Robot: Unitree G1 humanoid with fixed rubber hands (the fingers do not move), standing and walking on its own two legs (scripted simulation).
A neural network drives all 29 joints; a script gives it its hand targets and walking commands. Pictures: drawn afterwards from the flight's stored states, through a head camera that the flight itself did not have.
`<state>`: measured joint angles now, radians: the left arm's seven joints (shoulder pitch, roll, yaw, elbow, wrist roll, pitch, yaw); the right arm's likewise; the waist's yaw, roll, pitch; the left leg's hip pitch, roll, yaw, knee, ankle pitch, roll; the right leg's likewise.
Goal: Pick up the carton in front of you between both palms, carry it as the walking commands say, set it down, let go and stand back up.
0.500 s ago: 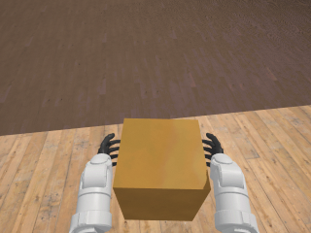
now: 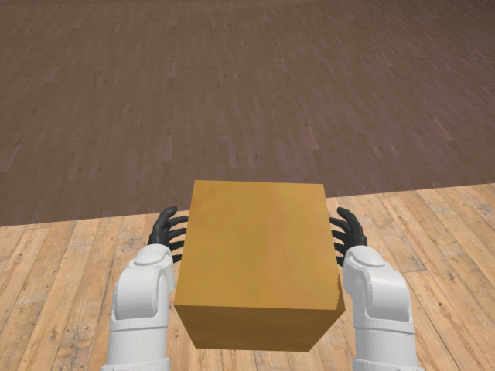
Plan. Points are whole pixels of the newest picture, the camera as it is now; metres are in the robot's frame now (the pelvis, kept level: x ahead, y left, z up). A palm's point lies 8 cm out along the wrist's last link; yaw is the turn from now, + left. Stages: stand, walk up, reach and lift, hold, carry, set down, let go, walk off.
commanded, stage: carry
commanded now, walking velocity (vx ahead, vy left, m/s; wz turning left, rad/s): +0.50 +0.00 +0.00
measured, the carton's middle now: (255, 271) +0.29 +0.00 +0.02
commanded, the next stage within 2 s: none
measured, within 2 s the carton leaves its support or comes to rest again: neither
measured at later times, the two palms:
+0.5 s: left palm (170, 160) +0.49 +0.17 +0.12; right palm (315, 152) +0.52 -0.13 +0.12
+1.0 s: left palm (184, 97) +0.83 +0.20 +0.09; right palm (287, 97) +0.81 -0.10 +0.10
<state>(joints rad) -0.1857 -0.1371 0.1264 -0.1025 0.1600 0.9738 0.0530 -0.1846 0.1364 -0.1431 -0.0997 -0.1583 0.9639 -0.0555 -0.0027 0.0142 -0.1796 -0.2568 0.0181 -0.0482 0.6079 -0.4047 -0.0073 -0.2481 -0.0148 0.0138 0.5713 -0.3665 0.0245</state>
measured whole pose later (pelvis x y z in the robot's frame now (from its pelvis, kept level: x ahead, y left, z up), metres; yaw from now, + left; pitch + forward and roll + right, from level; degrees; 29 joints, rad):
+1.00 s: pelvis +0.59 +0.06 +0.03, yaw -3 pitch +4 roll -3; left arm 0.05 -0.13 0.03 -0.47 0.09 1.14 0.10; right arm 0.03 0.13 -0.05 -0.45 -0.06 1.13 -0.11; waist -0.03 0.01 -0.09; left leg -0.12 0.01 0.22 0.24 -0.20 0.08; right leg -0.62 -0.10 -0.10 0.86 -0.14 -0.01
